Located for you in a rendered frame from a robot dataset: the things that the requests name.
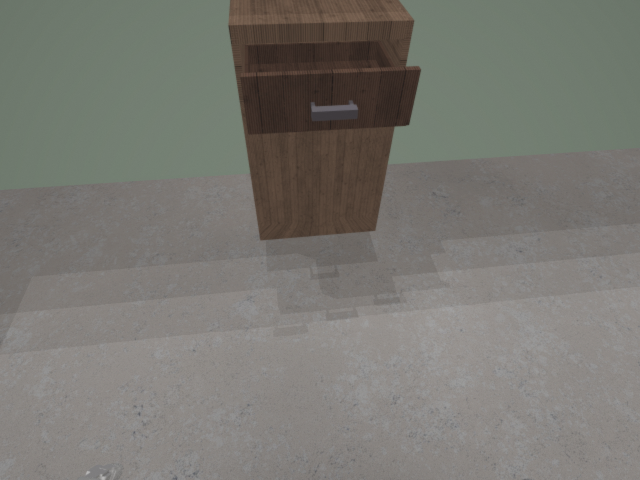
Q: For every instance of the drawer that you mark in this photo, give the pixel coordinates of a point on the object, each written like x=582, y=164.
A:
x=281, y=81

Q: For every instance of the handle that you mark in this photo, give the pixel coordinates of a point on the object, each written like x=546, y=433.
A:
x=336, y=112

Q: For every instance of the cabinet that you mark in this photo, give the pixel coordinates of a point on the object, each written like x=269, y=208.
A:
x=326, y=182

